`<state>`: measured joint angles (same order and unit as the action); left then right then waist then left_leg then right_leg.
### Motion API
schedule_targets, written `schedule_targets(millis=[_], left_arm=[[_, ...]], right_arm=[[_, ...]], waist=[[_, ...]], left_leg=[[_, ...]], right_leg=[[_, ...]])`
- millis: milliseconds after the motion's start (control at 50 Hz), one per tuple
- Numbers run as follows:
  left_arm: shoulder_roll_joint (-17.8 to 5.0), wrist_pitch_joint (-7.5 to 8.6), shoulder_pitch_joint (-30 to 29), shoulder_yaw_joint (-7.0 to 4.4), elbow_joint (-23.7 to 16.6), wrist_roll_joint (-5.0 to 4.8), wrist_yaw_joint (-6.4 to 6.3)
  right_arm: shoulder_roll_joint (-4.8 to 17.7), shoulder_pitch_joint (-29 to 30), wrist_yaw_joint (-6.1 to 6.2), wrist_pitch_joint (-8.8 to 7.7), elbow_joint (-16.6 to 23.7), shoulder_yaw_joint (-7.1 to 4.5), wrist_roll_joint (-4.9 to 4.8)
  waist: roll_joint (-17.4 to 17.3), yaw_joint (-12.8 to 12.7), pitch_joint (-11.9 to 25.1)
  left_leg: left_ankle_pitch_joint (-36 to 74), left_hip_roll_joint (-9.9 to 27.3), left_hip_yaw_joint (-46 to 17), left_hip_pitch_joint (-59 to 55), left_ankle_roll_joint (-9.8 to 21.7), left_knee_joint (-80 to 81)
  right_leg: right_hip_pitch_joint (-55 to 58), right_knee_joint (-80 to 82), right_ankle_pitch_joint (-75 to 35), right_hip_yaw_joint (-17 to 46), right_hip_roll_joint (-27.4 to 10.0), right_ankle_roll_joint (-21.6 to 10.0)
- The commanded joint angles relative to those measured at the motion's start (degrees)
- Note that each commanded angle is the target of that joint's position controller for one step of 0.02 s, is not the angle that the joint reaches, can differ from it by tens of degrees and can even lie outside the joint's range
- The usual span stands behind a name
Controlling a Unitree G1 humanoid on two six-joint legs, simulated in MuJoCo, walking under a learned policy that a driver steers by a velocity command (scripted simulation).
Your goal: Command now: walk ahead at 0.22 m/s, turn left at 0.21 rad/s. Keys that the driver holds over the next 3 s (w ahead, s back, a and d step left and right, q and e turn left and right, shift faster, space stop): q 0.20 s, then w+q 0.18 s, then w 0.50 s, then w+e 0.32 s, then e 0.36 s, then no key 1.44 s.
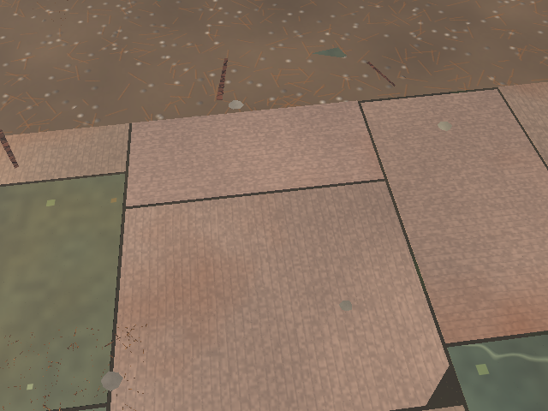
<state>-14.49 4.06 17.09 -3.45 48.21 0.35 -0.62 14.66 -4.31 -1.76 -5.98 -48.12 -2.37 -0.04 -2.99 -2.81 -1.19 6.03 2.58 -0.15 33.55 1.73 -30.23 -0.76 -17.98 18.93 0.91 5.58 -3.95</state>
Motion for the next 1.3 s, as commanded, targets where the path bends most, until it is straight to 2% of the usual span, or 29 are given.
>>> schedule_targets(millis=[20,40,60,80,100,120,140,180,220,300,380,460,480,500,520,560,640,720,820,860,900,920,940,960,980,1000,1060,1160,1300], left_arm=[[-9.07,-0.37,-2.88,-2.17,-2.46,-0.36,-1.07],[-8.9,-0.76,-2.56,-2.04,-3.03,-0.07,-1.41],[-7.13,-0.58,0.99,-1.3,-4.83,1.38,-1.58],[-2.63,-0.16,8.09,0.23,-4.5,1.26,-0.87],[-7.3,-0.2,6.58,-0.42,-3.82,0.11,-0.26],[-8.55,-0.83,1.29,-0.86,-5.33,-1.19,-0.34],[-8.77,-1.69,-1.87,-1.06,-5.76,-0.87,-0.9],[-8.55,-3.38,-3.27,-1.5,-7.25,0.01,-1.98],[-6.29,-3.54,-1.27,-1.07,-7.24,0.29,-2.45],[-6.09,-2.42,-4.03,-0.87,-8.5,0.21,-2.11],[-6.37,-0.57,-6.59,-0.97,-9.84,-0.55,-1.22],[-5.34,1.33,-1.03,-1.13,-8.03,-0.72,-0.41],[-7.07,1.62,2.99,-1.55,-7.31,-0.1,-0.71],[-11.1,1.46,6.31,-2.4,-6.66,1.36,-0.91],[-14.57,1.64,6.3,-3.69,-6.2,2.42,-0.19],[-9.56,2.2,2.77,-2.61,-7.26,-0.07,-0.49],[-8.14,2.01,4.25,-1.87,-6.35,-0.27,-0.31],[-8.68,1.34,7.0,-1.91,-4.98,-0.81,-0.23],[-11.08,0.41,10.04,-2.42,-3.18,-1.74,0.21],[-11.96,-0.17,9.31,-2.68,-2.71,-2.05,0.07],[-10.93,-0.32,8.44,-2.19,-2.75,-2.15,-0.16],[-7.59,0.05,7.21,-0.75,-4.72,-0.7,-0.15],[-1.21,1.18,12.76,1.06,-6.06,-1.23,-0.23],[-7.46,1.97,9.56,-0.54,-5.1,-2.79,-0.18],[-9.59,2.12,5.15,-1.29,-6.31,-3.51,0.06],[-8.96,1.92,3.04,-1.2,-6.3,-2.86,-0.05],[-5.83,-0.09,3.81,-1.21,-5.5,-2.16,0.11],[-4.02,-1.17,-0.54,-0.89,-7.49,-1.56,0.29],[-3.23,-0.63,-12.65,-0.18,-13.47,-0.83,3.58]], right_arm=[[8.75,-4.11,-0.82,-1.17,2.51,-2.57,0.28],[11.33,-9.26,-0.74,-1.26,1.44,-3.61,0.52],[15.77,-13.04,-0.44,-0.96,2.16,-4.5,1.36],[15.27,-12.98,-0.39,-0.23,2.83,-3.89,1.71],[12.09,-12.43,-0.3,0.72,3.81,-3.46,0.33],[10.57,-8.3,0.03,1.56,5.4,-3.18,-0.33],[9.08,-5.54,0.42,2.49,6.23,-2.64,-0.71],[9.08,-3.25,1.13,3.71,7.22,-2.58,0.1],[9.53,-2.99,1.63,4.33,7.91,-3.0,0.66],[11.02,-3.29,3.08,4.59,9.52,-3.9,-0.85],[11.4,-5.31,3.38,5.26,10.26,-4.19,-1.04],[8.21,-6.07,3.07,5.96,10.46,-2.88,-0.86],[5.41,-5.5,2.9,5.72,10.92,-1.94,-0.68],[1.18,-4.4,2.62,4.88,12.16,-0.91,-0.96],[4.58,-2.46,2.26,3.46,14.39,-1.68,-1.32],[8.39,-4.61,1.44,2.3,12.04,-2.85,-1.1],[5.15,-1.91,0.73,1.88,11.63,-2.2,-0.25],[2.0,4.5,0.16,1.54,13.67,-0.96,-0.8],[3.23,8.41,-1.02,0.84,15.22,-1.05,-1.7],[4.8,5.79,-1.22,0.52,14.95,-1.64,-1.76],[8.69,-6.7,-0.36,0.55,11.27,-3.76,-1.11],[13.11,-18.24,0.49,0.71,9.56,-4.99,0.0],[16.99,-21.47,0.39,1.2,8.3,-5.57,0.45],[11.81,-21.57,0.45,1.21,7.93,-4.3,0.05],[9.35,-18.2,0.65,1.2,7.79,-3.4,-0.25],[7.59,-14.22,0.61,1.11,8.07,-2.77,-0.1],[4.62,-8.41,0.31,0.09,7.44,-2.31,0.76],[6.53,-8.75,0.99,-0.98,4.57,-3.2,0.82],[10.57,-10.9,2.89,1.25,2.68,-3.88,-0.43]], waist=[[8.58,4.84,4.98],[5.84,6.81,8.38],[-3.64,5.48,15.21],[-13.65,2.66,23.02],[-6.45,4.95,25.1],[-2.9,5.14,17.79],[2.48,4.59,12.04],[0.75,2.22,6.88],[-2.97,1.19,7.48],[-5.44,2.44,9.57],[-5.7,3.68,8.64],[-4.66,0.43,6.85],[-1.09,-1.09,6.86],[10.79,-1.18,6.05],[17.49,-0.37,0.08],[11.29,1.63,-2.6],[9.83,0.7,-1.56],[11.15,-2.07,-2.13],[12.04,-3.25,-3.28],[12.63,-0.61,-2.31],[10.01,6.11,5.48],[2.74,11.1,15.3],[-14.43,8.45,22.13],[-9.02,10.4,18.55],[-6.73,9.35,10.99],[-3.03,7.47,7.46],[-4.1,2.94,2.33],[-0.29,2.11,-1.11],[0.11,5.4,-2.75]], left_leg=[[-3.61,-3.47,1.79,-10.08,2.96,2.72],[7.36,-2.62,0.32,-17.86,4.44,4.64],[29.94,8.19,-13.54,-33.76,10.33,0.4],[37.67,19.55,-33.02,-48.47,21.25,2.27],[22.22,17.48,-34.02,-46.69,20.16,5.31],[9.42,15.04,-29.0,-39.7,17.87,7.22],[0.67,12.62,-25.07,-31.04,15.4,9.98],[-9.0,9.23,-22.62,-17.66,13.4,14.0],[-12.32,5.71,-19.25,-13.72,12.5,15.24],[-30.61,4.73,-22.07,-13.45,12.06,17.31],[-36.11,4.68,-25.42,-14.01,10.95,16.54],[-40.38,1.87,-23.44,-8.9,7.72,12.15],[-40.7,-0.89,-20.35,-2.97,4.86,5.06],[-36.78,-8.58,-9.45,6.43,1.54,-11.06],[-35.71,-7.37,-8.67,16.04,2.05,-20.07],[-27.09,-4.5,-10.49,19.05,1.61,-25.85],[-15.34,-0.96,-3.53,14.7,-1.05,-25.03],[-9.61,-0.62,0.36,6.44,-2.36,-12.14],[-12.11,-2.08,2.22,-0.93,-0.84,-1.87],[-13.49,-2.87,2.6,-6.04,1.21,1.41],[-11.78,-3.59,2.48,-26.05,4.31,4.4],[-11.06,8.54,-10.6,-44.72,8.32,2.5],[-23.37,21.34,-35.3,-58.55,15.88,8.98],[-29.19,20.55,-37.27,-53.96,14.97,12.26],[-26.5,18.74,-28.26,-47.44,12.68,12.87],[-21.95,16.06,-22.02,-40.25,11.18,14.42],[-12.89,11.9,-10.83,-27.8,9.95,20.08],[-0.15,11.65,-0.17,-26.0,9.84,22.67],[16.39,11.48,9.55,-30.99,6.09,16.75]], right_leg=[[1.26,-10.72,-49.03,1.72,-14.57,-3.39],[-0.54,-21.23,-45.88,-0.43,-11.1,-0.89],[-13.73,-40.03,-23.52,-2.61,-5.84,2.84],[-30.66,-56.9,20.56,0.68,1.79,5.88],[-33.27,-61.58,18.95,6.76,-1.29,5.4],[-37.31,-61.67,14.62,5.82,-3.31,5.35],[-37.43,-58.56,11.2,4.65,-5.23,5.53],[-31.96,-50.14,7.34,4.44,-7.09,5.6],[-27.97,-41.78,5.38,2.85,-6.25,5.98],[-25.93,-30.39,0.34,2.55,-5.72,7.0],[-23.05,-21.64,-0.51,2.2,-4.31,6.45],[-9.71,-7.19,-5.32,-0.37,-5.23,3.25],[-3.11,-3.19,-0.75,5.7,-11.8,1.0],[1.38,3.7,12.5,21.71,-21.96,-3.63],[-1.76,8.25,22.19,36.52,-28.45,-9.1],[-0.91,7.61,18.21,29.58,-24.83,-7.82],[-2.39,9.22,-0.52,15.97,-19.29,-5.72],[-5.47,9.45,-9.7,7.91,-16.87,-5.37],[-3.8,6.91,-13.09,7.75,-19.46,-5.66],[-2.14,3.99,-20.32,8.06,-20.89,-4.8],[-6.07,-10.77,-36.04,3.45,-16.83,-2.06],[-18.51,-29.28,-22.87,1.02,-13.6,0.41],[-38.84,-47.92,12.39,0.76,-4.74,3.33],[-44.19,-55.3,13.11,7.28,-6.86,3.1],[-46.86,-56.32,8.13,6.4,-9.18,2.47],[-44.56,-54.16,3.33,5.28,-11.37,2.5],[-37.97,-49.69,-3.78,5.28,-13.87,2.97],[-41.51,-40.85,-13.92,6.4,-13.26,4.21],[-34.95,-19.25,-22.76,-2.47,-9.75,2.06]])
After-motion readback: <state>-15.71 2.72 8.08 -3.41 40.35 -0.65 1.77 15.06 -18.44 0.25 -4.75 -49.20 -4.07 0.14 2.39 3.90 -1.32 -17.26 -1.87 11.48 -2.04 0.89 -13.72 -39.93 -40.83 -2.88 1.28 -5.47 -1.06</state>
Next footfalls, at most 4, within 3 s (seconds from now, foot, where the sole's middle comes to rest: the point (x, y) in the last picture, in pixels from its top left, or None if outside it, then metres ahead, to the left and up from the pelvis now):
0.04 left None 0.21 0.11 -0.77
0.48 right None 0.23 -0.11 -0.77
0.90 left None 0.39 0.22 -0.77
1.40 right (289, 311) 0.73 0.05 -0.77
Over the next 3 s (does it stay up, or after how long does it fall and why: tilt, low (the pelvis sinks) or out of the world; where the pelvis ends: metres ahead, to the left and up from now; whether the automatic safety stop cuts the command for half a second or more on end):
stays up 0.69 0.19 0.00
